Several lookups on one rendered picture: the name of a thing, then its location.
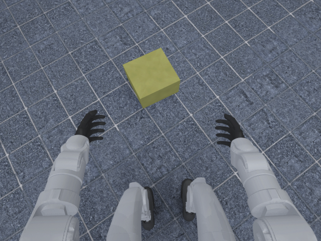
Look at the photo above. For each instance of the robot right hand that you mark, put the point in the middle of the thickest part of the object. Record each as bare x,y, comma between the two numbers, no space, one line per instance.
233,130

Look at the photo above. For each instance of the robot left hand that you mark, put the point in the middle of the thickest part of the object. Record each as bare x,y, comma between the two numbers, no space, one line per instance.
86,125

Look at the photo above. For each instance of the robot right forearm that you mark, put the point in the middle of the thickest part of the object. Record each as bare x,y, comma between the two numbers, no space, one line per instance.
265,196

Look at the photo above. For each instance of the left robot shin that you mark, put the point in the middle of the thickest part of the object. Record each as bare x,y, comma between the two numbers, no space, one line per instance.
147,215

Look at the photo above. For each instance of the left robot upper arm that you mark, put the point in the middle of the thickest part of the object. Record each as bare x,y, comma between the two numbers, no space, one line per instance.
53,228

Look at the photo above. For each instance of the robot left forearm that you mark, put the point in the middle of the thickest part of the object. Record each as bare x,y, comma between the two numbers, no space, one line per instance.
61,194

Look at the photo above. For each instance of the right robot shin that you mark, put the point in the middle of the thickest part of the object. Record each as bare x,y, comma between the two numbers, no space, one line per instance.
202,180

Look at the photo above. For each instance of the right robot upper arm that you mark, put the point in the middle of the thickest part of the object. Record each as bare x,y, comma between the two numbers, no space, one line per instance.
282,228

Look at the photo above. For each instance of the carton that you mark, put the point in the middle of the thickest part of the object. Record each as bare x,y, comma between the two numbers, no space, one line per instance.
152,77

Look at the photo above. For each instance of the robot shin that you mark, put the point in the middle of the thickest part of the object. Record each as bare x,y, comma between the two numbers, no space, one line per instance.
147,215
202,180

